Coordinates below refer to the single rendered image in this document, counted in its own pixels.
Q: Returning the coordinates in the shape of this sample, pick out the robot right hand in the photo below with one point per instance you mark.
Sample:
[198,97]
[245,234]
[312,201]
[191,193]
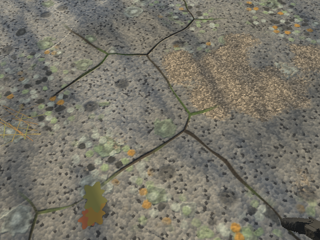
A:
[309,227]

